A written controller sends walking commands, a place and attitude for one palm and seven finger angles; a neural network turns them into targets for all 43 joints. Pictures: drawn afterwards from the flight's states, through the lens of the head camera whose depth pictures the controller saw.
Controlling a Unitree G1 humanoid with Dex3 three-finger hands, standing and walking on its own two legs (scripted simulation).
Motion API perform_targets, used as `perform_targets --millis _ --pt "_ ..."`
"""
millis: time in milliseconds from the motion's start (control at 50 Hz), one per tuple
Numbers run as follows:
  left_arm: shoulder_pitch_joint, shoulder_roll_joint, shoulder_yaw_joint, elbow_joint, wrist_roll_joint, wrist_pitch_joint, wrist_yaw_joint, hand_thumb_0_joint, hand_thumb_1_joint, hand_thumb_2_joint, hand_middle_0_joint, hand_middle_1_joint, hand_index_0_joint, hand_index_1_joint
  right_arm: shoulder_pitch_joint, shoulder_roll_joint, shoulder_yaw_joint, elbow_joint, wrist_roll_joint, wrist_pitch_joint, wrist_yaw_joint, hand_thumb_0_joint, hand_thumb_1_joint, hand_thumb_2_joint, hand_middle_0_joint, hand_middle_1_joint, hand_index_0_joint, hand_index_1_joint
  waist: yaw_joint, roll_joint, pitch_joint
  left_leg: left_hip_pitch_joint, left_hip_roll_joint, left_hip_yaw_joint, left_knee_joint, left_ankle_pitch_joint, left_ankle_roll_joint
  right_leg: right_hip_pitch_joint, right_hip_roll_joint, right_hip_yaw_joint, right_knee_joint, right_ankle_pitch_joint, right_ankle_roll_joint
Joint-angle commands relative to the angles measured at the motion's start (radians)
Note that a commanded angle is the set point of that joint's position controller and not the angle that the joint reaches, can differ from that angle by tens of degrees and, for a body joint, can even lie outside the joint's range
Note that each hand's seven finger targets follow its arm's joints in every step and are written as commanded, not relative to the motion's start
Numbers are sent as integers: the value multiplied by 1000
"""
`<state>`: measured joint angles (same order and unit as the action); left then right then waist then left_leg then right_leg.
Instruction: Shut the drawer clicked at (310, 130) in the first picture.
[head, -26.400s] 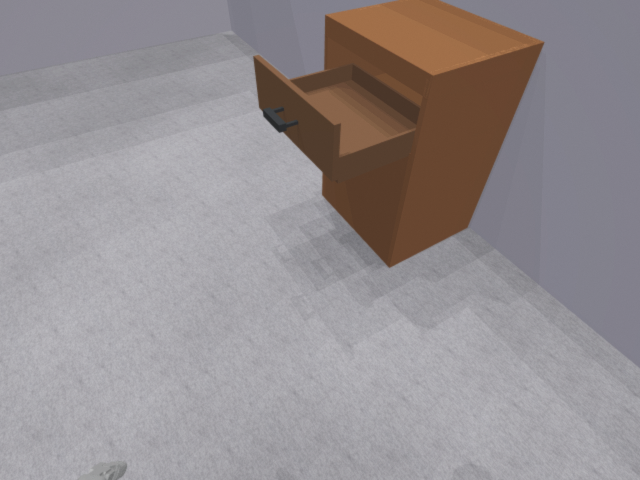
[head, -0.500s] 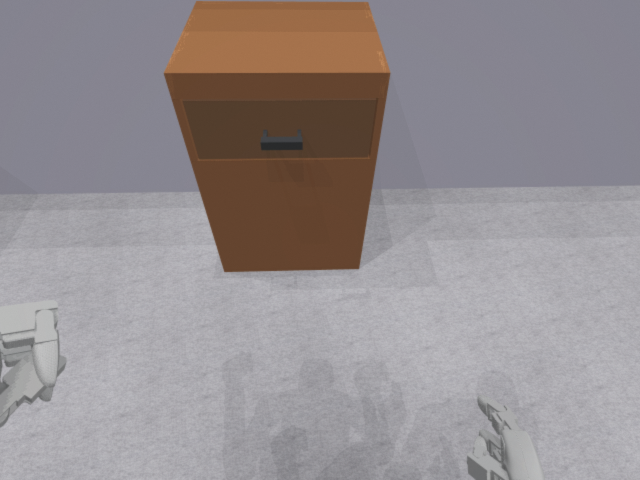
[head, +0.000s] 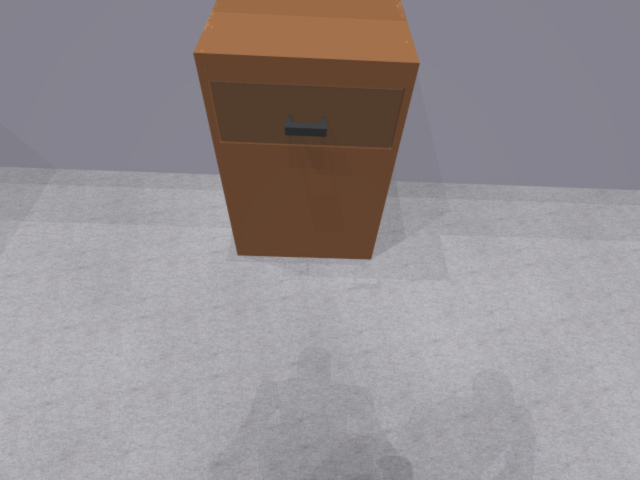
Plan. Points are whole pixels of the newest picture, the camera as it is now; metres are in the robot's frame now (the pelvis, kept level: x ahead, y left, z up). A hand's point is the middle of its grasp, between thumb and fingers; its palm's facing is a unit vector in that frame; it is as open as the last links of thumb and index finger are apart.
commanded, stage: let the arm hang, fingers relaxed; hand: left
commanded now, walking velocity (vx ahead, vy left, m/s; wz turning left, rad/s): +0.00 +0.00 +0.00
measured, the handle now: (306, 124) +0.94 +0.10 -0.13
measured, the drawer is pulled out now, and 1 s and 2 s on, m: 0.00 0.00 0.00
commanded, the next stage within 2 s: look to check the result in 0.62 s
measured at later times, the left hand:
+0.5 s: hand out of the picture +0.06 +0.19 -0.17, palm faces -0.02 -0.97 -0.23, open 7.3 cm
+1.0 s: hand out of the picture +0.06 +0.20 -0.16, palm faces -0.02 -0.96 -0.29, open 7.4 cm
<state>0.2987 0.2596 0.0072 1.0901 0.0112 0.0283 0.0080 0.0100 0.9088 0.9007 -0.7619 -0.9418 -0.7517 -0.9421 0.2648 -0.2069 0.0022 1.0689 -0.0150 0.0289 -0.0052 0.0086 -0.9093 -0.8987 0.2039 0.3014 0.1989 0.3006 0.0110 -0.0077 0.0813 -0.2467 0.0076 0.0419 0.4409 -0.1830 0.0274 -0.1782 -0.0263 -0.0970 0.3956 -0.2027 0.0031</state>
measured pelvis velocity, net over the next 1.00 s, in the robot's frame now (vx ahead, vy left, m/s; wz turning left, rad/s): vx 0.02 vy -0.02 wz -0.02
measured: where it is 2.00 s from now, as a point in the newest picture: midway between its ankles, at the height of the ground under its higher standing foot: outside the picture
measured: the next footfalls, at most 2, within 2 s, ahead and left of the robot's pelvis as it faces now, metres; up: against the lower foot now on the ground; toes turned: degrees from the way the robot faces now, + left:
none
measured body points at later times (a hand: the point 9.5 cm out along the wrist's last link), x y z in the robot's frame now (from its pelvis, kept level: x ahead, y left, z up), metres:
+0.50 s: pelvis +0.01 +0.00 +0.00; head +0.02 -0.01 +0.45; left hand +0.06 +0.24 -0.15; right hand +0.02 -0.24 -0.16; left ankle +0.03 +0.10 -0.74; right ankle +0.01 -0.12 -0.74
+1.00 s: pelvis +0.02 -0.02 +0.01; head +0.03 -0.03 +0.45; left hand +0.07 +0.25 -0.14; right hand +0.05 -0.28 -0.15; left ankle +0.03 +0.10 -0.74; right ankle +0.01 -0.12 -0.74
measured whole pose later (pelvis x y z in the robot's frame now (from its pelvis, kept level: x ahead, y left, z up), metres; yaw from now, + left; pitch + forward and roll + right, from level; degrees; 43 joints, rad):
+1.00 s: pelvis +0.02 -0.02 +0.01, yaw -1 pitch -2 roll +0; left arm 0.17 0.25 0.02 1.15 0.01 -0.01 0.01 0.00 0.91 0.90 -0.21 -0.30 -0.20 -0.30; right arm 0.18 -0.25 -0.02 1.14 -0.01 0.00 -0.01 0.00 -0.91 -0.90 0.20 0.30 0.20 0.30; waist -0.01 0.02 0.06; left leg -0.15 0.02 0.06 0.34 -0.17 0.00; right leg -0.11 -0.01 -0.08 0.33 -0.20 -0.02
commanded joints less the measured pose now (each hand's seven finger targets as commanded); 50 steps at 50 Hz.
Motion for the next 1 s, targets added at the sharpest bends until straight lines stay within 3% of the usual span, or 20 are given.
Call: perform_targets --millis 0,100,180,440,780,980 --pt "-26 114 17 -16 -1 -37 8 0 900 900 -400 -517 -400 -517 7 -140 -35 -26 3 -32 -18 0 -900 -900 200 300 200 300 -15 55 -56 39 110 -122 -140 -45 16 -21 -87 99 -89 -72 -46" --pt "-14 107 17 23 1 -33 11 0 900 900 -200 -300 -200 -300 19 -130 -37 7 2 -30 -19 0 -900 -900 200 300 200 300 -11 19 -18 25 111 -128 -171 -111 19 -40 -85 95 -87 -103 -43" --pt "-17 107 19 26 2 -37 14 0 900 900 -200 -300 -200 -300 26 -130 -42 17 3 -32 -18 0 -900 -900 200 300 200 300 -13 3 -30 42 106 -118 -162 -89 19 -44 -85 106 -89 -97 -43" --pt "-73 96 29 13 2 -46 16 0 900 900 -200 -300 -200 -300 -6 -115 -38 33 -2 -45 -20 0 -900 -900 200 300 200 300 -13 26 -28 62 105 -100 -153 48 10 -20 -93 113 -91 -7 -37" --pt "-117 137 38 7 -1 -59 16 0 900 900 -200 -300 -200 -300 -49 -167 -44 29 1 -48 -23 0 -900 -900 200 300 200 300 -20 21 -87 131 116 -85 -133 154 1 31 -101 124 -114 113 -45" --pt "-143 173 39 10 -1 -62 14 0 900 900 -200 -300 -200 -300 -82 -204 -46 25 1 -44 -20 0 -900 -900 200 300 200 300 -21 12 -71 142 120 -82 -145 126 -4 24 -105 133 -145 96 -44"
